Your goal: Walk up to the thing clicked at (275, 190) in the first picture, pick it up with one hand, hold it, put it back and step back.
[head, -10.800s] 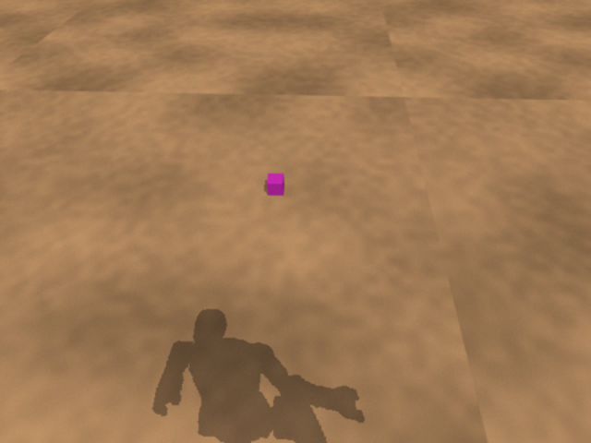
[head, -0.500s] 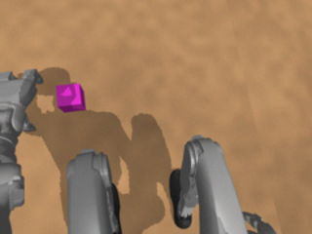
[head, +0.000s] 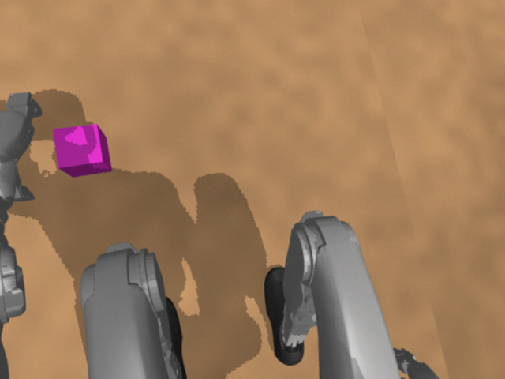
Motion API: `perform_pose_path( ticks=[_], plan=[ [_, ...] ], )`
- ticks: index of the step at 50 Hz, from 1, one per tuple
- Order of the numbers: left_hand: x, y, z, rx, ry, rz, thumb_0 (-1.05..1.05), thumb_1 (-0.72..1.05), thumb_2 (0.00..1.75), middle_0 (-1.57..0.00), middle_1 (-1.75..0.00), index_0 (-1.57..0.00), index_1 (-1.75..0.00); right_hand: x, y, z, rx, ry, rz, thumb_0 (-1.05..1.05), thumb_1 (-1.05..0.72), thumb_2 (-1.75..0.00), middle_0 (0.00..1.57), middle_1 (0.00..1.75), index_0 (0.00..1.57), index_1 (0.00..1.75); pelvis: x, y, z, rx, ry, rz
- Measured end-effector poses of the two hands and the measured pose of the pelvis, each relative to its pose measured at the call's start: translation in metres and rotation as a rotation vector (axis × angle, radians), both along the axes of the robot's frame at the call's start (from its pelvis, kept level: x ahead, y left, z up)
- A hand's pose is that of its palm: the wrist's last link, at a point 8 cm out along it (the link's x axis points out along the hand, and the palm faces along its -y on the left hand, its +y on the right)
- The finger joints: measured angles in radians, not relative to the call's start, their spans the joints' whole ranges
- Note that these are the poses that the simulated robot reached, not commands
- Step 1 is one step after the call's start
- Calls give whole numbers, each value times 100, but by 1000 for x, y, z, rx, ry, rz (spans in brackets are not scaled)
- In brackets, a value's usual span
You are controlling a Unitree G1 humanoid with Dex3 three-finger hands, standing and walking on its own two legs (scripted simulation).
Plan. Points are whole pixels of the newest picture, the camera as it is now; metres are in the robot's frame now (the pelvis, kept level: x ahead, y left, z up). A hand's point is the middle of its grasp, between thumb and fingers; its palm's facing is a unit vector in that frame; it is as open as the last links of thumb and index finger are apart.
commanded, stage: rise first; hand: left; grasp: from above
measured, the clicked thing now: (84, 151) +0.52 +0.27 -0.31
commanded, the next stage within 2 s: approach in 0.34 s
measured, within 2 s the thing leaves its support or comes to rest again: neither
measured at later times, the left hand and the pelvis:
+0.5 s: hand (24, 158) +0.47 +0.32 -0.18, palm faces -0.45 -0.06 -0.89, open 14.3 cm; pelvis +0.00 +0.00 -0.01, yaw -1 degrees
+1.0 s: hand (63, 116) +0.53 +0.26 -0.17, palm faces -0.43 -0.04 -0.90, open 14.3 cm; pelvis +0.00 +0.00 -0.01, yaw -2 degrees
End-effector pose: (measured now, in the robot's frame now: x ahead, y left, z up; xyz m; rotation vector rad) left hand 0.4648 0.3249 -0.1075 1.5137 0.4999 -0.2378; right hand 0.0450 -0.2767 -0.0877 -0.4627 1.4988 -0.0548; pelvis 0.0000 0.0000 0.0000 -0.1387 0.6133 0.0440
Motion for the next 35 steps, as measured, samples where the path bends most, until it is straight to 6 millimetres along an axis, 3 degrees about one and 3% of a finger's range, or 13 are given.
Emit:
perform_pose_path(
  ticks=[26, 30, 35],
  plan=[
    [9, -5, -19, -1, 4, -6, 0, -54, 101, -8, -98, -7, -98, -9, 3, -5, 8, 10, 0, 0, -91, -90, 20, 30, 20, 30, 0, 1, -12, -12, -12, -6],
    [12, -13, -23, -5, 4, -22, 0, -54, 100, -8, -99, -8, -98, -10, 3, -6, 6, 7, 6, 0, -91, -89, 20, 30, 20, 30, -1, 1, -14, -11, -14, -6],
    [29, -38, -26, -17, -25, -66, 0, -54, 100, -8, -99, -8, -99, -13, 4, -5, -4, -3, 4, 0, -91, -89, 20, 30, 20, 30, -1, 0, -17, -11, -16, -8]
  ],
)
